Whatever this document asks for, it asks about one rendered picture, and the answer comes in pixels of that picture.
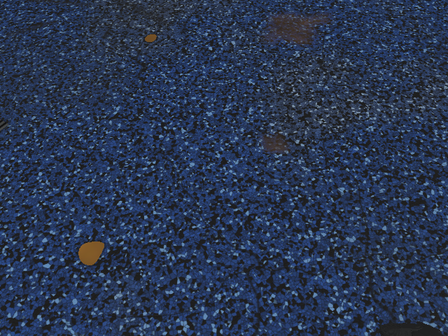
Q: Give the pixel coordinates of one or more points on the robot right hand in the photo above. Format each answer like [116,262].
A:
[408,329]

